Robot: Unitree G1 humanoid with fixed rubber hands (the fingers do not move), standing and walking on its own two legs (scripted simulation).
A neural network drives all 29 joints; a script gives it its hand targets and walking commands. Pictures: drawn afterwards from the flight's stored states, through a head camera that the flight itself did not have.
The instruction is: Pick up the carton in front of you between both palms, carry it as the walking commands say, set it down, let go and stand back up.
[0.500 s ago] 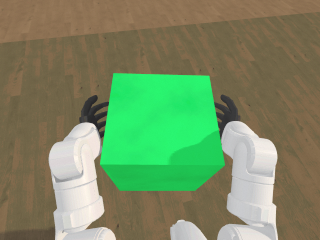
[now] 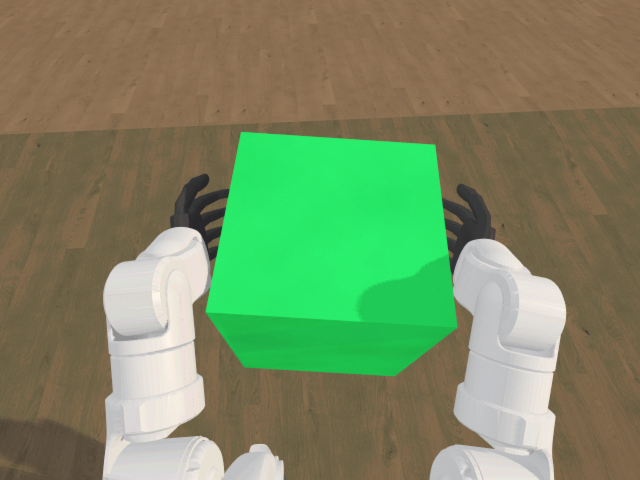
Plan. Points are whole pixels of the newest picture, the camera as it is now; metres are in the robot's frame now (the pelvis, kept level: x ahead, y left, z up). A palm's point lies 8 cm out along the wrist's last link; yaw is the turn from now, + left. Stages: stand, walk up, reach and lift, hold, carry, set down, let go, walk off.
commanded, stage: carry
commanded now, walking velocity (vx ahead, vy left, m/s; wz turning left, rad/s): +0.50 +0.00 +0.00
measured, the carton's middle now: (327, 270) +0.36 +0.02 +0.08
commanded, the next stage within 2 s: none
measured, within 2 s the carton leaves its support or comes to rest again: neither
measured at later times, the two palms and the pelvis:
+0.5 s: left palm (257, 68) +0.66 +0.14 +0.19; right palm (454, 74) +0.67 -0.16 +0.19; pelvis +0.32 -0.01 +0.03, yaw +1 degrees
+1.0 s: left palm out of the picture +0.97 +0.14 +0.21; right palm out of the picture +0.94 -0.15 +0.21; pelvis +0.62 +0.02 +0.08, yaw +0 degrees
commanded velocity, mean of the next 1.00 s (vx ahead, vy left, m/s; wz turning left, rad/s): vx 0.50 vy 0.00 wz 0.00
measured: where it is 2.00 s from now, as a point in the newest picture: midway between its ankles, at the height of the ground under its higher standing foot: (341, 188)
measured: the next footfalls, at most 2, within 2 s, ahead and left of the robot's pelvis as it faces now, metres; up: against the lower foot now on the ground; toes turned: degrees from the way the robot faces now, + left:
left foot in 0.06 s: +0.22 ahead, +0.11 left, +0.04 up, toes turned +7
right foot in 0.44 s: +0.46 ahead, -0.10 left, +0.06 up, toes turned -7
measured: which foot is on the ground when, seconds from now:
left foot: up 0.00-0.04, down 0.06-0.48, up 0.50-0.84, down 0.86-1.00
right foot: down 0.00-0.08, up 0.10-0.42, down 0.44-0.86, up 0.88-1.00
